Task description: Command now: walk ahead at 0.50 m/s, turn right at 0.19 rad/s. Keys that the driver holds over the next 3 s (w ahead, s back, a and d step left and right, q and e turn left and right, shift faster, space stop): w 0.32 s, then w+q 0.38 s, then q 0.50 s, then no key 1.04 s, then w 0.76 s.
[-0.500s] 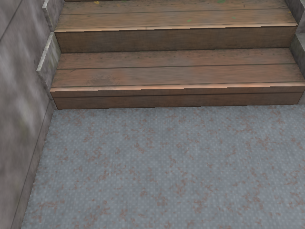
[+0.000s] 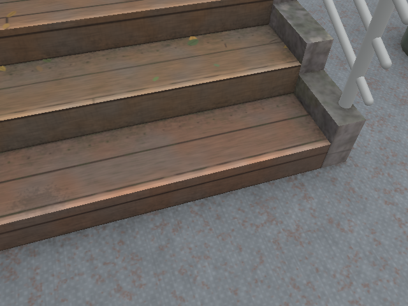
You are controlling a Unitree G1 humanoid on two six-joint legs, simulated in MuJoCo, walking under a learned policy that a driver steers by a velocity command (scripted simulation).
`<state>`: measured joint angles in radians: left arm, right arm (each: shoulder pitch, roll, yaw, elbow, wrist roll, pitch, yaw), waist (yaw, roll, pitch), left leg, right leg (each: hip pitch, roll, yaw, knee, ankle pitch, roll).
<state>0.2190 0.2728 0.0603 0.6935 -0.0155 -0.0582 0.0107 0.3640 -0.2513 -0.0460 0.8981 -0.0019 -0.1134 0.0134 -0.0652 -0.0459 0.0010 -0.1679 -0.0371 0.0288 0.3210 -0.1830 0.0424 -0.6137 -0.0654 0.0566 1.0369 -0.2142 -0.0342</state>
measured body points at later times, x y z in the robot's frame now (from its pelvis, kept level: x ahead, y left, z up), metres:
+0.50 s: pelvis +0.27 -0.07 +0.00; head +0.29 -0.08 +0.45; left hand +0.31 +0.20 -0.12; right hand +0.34 -0.33 -0.14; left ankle +0.28 +0.08 -0.67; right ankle +0.27 -0.14 -0.75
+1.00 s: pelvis +0.48 +0.00 -0.01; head +0.53 +0.04 +0.43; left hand +0.50 +0.28 -0.15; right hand +0.67 -0.22 -0.13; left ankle +0.53 +0.07 -0.75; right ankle +0.50 -0.15 -0.66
